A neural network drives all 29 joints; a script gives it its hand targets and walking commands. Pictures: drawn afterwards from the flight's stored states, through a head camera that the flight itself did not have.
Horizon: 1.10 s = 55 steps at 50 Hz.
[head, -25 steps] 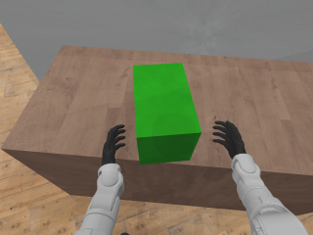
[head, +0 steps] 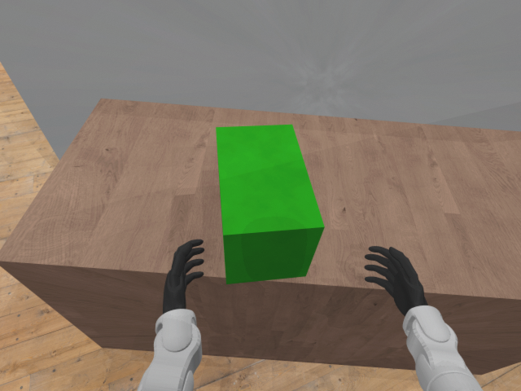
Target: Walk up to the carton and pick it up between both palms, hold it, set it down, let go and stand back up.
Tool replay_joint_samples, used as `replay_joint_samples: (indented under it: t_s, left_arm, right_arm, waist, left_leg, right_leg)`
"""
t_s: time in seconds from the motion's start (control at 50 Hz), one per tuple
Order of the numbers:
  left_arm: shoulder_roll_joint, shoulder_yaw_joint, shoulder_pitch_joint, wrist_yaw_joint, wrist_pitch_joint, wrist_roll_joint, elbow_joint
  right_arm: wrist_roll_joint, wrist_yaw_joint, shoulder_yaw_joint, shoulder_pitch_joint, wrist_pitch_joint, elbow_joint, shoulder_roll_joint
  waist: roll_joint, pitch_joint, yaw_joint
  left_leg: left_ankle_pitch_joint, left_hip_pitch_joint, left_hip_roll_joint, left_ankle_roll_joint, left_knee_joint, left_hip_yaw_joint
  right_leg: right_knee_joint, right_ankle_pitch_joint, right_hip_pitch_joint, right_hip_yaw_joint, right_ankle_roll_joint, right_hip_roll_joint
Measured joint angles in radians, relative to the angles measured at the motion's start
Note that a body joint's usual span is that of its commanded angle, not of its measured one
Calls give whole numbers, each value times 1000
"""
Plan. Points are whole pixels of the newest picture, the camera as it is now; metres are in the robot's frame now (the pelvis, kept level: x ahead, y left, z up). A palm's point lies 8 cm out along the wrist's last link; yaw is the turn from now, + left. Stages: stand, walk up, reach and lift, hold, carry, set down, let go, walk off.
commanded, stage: set down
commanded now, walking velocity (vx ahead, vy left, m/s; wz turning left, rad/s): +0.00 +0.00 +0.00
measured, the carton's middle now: (260, 201) +0.47 +0.02 -0.03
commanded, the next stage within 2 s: let go in 1.82 s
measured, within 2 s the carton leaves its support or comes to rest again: neither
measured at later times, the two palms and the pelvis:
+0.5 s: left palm (167, 327) +0.20 +0.14 +0.00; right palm (419, 330) +0.23 -0.23 -0.01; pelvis +0.00 +0.00 +0.00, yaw +0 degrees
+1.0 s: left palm (151, 334) +0.20 +0.17 -0.03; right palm (403, 326) +0.23 -0.21 -0.02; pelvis +0.02 +0.01 +0.00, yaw +1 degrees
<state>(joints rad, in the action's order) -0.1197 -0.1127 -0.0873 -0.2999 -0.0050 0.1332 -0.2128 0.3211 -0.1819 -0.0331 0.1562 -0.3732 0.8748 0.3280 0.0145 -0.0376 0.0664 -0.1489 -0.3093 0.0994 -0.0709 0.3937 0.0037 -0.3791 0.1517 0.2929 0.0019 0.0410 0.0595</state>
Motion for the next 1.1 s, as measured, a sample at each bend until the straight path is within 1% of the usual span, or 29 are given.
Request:
replay_joint_samples:
  t_s: [0.16,0.22,0.36,0.52,0.62,0.74,0.8,1.0,1.1]
  left_arm:
    - [2,-9,-65,-4,36,-2,44]
    - [3,-13,-101,-4,42,-2,75]
    - [3,-13,-150,-3,62,-2,110]
    - [22,-13,-174,6,66,-2,112]
    - [43,-9,-174,23,66,-2,91]
    - [60,-2,-174,46,67,-5,47]
    - [76,4,-174,48,67,-7,49]
    - [87,28,-185,94,67,-8,24]
    - [95,29,-203,106,67,-7,25]
  right_arm:
    - [-1,-3,0,-112,49,-150,9]
    - [-2,-3,0,-145,63,-188,9]
    - [-15,2,0,-228,103,-286,10]
    - [-27,16,0,-298,137,-365,10]
    - [-33,26,0,-304,156,-373,10]
    - [-64,42,0,-304,174,-375,6]
    - [-70,45,0,-305,175,-375,0]
    - [-99,64,-3,-319,175,-375,-19]
    - [-107,70,-4,-338,175,-372,-27]
  waist:
    - [3,11,-3]
    - [3,12,-6]
    - [9,35,-7]
    - [15,46,-8]
    - [18,49,-10]
    - [21,58,-10]
    - [26,58,-10]
    - [27,60,-10]
    - [28,60,-10]
  left_leg:
    - [-4,32,0,0,-2,0]
    - [-8,44,0,0,-2,0]
    - [-12,82,-1,0,-6,0]
    - [-14,92,-3,0,-6,0]
    - [-15,93,-6,0,-6,0]
    - [-19,93,-12,1,-6,0]
    - [-22,93,-14,1,-6,0]
    - [-37,105,-26,7,-6,0]
    - [-43,118,-28,8,-6,0]
  right_leg:
    - [0,5,-31,0,0,0]
    - [0,9,-43,0,1,0]
    - [0,16,-79,0,1,-1]
    - [0,18,-90,0,1,-3]
    - [0,20,-91,0,1,-6]
    - [0,24,-92,0,-2,-11]
    - [0,28,-93,0,-4,-14]
    - [0,44,-107,0,-13,-26]
    - [0,51,-120,0,-13,-28]
